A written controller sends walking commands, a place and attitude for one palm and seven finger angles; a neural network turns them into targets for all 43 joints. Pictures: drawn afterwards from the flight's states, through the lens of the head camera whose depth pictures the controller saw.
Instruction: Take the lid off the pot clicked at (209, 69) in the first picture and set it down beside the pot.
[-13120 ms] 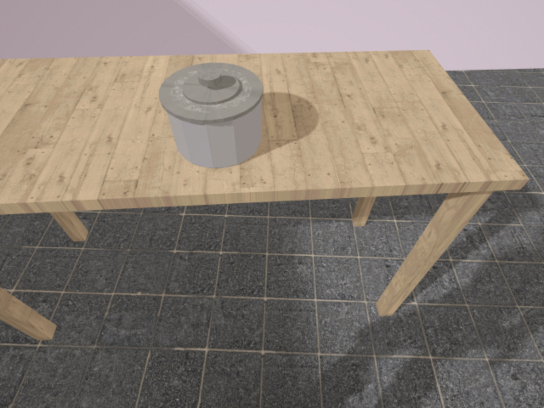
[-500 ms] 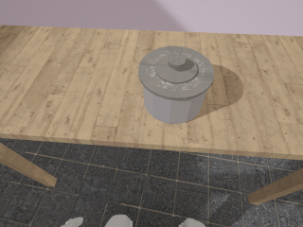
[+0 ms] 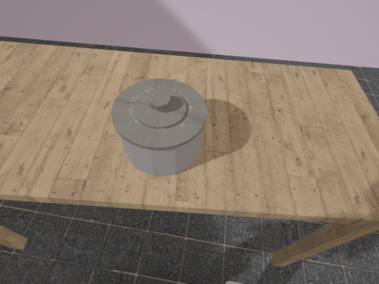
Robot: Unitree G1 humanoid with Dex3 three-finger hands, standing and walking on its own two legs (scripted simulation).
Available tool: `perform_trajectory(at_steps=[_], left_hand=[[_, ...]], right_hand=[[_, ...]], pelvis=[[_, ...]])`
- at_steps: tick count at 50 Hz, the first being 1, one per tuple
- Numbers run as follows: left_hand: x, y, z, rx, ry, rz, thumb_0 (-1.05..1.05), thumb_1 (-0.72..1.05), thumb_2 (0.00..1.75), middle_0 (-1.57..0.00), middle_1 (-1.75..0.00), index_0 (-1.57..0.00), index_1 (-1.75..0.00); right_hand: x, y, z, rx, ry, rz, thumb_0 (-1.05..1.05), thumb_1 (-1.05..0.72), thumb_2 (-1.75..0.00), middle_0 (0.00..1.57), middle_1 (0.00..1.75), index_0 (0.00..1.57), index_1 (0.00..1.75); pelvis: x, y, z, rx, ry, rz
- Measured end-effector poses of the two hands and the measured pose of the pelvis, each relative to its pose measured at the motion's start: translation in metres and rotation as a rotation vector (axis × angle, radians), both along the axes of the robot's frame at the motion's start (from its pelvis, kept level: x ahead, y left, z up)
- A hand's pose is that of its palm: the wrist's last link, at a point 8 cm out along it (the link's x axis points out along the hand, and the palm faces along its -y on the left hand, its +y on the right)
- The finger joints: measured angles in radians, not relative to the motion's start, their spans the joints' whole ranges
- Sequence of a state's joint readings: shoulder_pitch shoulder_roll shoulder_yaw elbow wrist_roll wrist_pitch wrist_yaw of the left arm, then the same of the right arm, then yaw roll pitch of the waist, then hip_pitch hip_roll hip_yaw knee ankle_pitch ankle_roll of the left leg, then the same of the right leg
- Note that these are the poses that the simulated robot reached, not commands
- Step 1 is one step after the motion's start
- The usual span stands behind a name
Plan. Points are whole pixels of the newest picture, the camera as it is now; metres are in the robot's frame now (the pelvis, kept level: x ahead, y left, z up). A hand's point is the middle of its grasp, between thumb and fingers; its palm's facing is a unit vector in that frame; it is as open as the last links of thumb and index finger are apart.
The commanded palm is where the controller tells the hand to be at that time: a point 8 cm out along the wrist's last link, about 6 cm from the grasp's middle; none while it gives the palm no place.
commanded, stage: shuffle to correct the standing spot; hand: left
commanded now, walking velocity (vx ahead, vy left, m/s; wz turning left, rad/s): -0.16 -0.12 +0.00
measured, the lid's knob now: (159, 100) +0.42 +0.09 +0.15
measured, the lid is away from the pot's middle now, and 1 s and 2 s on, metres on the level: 0.00 0.00 0.00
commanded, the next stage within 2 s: come to a stop and stand still in 0.40 s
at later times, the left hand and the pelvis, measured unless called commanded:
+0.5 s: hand out of the picture +0.00 +0.13 -0.20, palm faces +0.12 -0.98 -0.15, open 7.4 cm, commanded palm none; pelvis -0.06 -0.06 -0.01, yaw +3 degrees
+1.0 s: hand out of the picture -0.14 +0.12 -0.17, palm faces +0.01 -0.99 -0.17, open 7.4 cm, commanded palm none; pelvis -0.11 -0.05 +0.01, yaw -2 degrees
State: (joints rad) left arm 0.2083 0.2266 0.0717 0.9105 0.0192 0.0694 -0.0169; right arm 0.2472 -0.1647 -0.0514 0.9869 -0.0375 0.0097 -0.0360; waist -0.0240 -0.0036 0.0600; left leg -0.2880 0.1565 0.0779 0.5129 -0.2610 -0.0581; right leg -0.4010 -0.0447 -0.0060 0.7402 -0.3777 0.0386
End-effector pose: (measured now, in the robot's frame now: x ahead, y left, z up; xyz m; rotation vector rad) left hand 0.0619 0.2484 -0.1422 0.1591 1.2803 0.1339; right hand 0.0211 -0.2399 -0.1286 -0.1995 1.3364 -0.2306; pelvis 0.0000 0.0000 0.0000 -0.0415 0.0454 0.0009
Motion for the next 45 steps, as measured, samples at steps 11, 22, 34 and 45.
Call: perform_trajectory(at_steps=[11, 22, 34, 45], left_hand=[[-0.01, -0.067, -0.001, 0.042, -0.042, 0.011, 0.01, 0.91, 0.9, -0.2, -0.3, -0.2, -0.3], [-0.058, -0.085, -0.027, -0.043, -0.065, 0.081, 0.01, 0.91, 0.9, -0.21, -0.3, -0.21, -0.3], [-0.138, -0.032, -0.004, 0.033, 0.048, 0.095, 0.01, 0.91, 0.9, -0.2, -0.3, -0.2, -0.3], [-0.186, -0.054, 0.001, -0.01, 0.163, 0.03, 0.01, 0.91, 0.9, -0.2, -0.3, -0.2, -0.3]], right_hand=[[0.003, -0.081, -0.017, -0.022, 0.019, -0.023, 0.01, -0.91, -0.9, 0.2, 0.29, 0.2, 0.3], [0.024, -0.048, -0.005, 0.017, -0.109, 0.093, 0.0, -0.91, -0.9, 0.2, 0.29, 0.2, 0.3], [-0.028, -0.022, 0.012, 0.024, -0.168, 0.086, 0.0, -0.92, -0.9, 0.21, 0.3, 0.2, 0.3], [-0.126, -0.039, 0.009, 0.015, -0.027, -0.032, 0.0, -0.92, -0.9, 0.21, 0.3, 0.2, 0.3]], pelvis=[[-0.007, -0.058, -0.011, 0.034, -0.012, 0.023], [-0.044, -0.064, -0.016, 0.0, -0.019, 0.061], [-0.089, -0.038, 0.003, 0.006, -0.024, 0.007], [-0.108, -0.043, 0.01, 0.006, -0.01, -0.019]])
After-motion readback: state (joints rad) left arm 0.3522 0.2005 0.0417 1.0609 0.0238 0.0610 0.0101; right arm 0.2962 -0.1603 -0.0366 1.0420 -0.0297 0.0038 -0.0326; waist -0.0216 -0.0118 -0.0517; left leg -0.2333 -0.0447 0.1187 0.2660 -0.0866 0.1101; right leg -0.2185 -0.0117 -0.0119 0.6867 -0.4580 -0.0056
